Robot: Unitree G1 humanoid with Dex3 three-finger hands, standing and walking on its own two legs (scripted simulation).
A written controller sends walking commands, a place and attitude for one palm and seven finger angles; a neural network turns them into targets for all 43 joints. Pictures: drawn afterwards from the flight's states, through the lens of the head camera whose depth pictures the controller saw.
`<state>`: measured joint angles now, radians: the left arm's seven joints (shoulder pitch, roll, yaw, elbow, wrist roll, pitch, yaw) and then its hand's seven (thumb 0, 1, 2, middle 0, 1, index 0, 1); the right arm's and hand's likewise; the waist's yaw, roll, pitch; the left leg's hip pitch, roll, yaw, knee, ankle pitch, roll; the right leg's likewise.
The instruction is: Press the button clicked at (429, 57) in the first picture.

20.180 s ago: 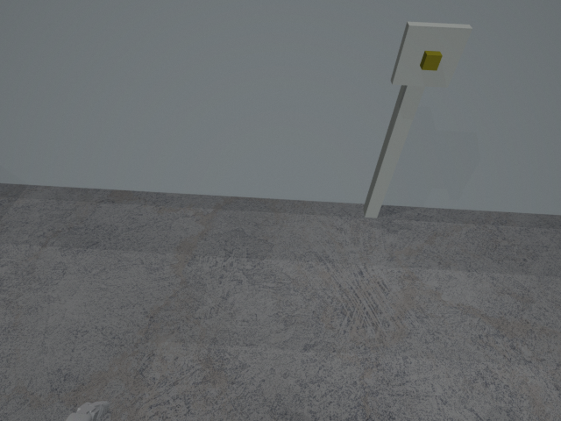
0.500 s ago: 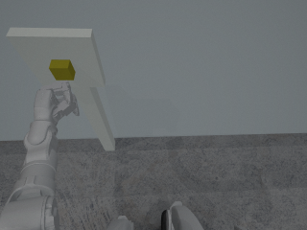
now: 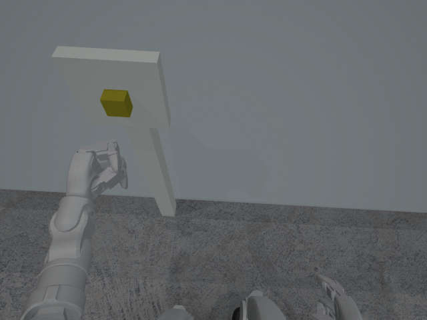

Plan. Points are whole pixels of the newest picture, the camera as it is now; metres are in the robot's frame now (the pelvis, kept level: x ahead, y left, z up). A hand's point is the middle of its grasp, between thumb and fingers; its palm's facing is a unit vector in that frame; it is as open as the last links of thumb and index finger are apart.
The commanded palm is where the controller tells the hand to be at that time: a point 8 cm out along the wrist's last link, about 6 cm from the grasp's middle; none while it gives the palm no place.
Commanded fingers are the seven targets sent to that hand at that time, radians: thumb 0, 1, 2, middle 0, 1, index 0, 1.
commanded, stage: draw the hand back to the body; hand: left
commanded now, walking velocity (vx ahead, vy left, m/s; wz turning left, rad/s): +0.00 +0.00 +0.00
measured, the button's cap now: (117, 102) +0.50 +0.21 +0.08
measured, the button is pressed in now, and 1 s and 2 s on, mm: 0 0 0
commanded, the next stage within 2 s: step back with the hand held close in 1.44 s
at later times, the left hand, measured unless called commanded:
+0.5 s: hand (81, 199) +0.28 +0.20 +0.12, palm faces +0.03 -1.00 -0.09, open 3.1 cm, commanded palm +0.24 +0.25 +0.14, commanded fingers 0.00 0.90 0.90 -1.30 -1.50 -1.30 -1.50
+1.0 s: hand out of the picture +0.22 +0.23 +0.19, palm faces +0.36 -0.86 -0.36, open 3.1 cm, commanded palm +0.17 +0.28 +0.22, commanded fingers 0.00 0.90 0.90 -1.30 -1.50 -1.30 -1.50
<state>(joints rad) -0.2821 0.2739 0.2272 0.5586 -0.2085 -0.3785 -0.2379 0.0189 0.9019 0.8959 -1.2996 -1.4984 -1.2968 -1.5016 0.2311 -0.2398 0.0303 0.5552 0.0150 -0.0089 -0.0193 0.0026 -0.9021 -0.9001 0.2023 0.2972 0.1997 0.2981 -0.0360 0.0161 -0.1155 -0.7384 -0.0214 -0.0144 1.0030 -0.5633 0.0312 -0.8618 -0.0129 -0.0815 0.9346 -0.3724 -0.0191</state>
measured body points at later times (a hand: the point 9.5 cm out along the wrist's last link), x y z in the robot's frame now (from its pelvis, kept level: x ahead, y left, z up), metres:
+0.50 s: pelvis +0.00 +0.00 +0.03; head +0.03 -0.01 +0.48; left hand +0.27 +0.25 +0.13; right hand +0.17 -0.24 -0.05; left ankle -0.05 +0.10 -0.68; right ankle +0.04 -0.11 -0.68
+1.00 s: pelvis +0.02 +0.00 +0.06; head +0.01 -0.02 +0.51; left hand +0.20 +0.28 +0.21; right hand +0.21 -0.21 -0.02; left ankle -0.05 +0.10 -0.68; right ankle +0.04 -0.11 -0.68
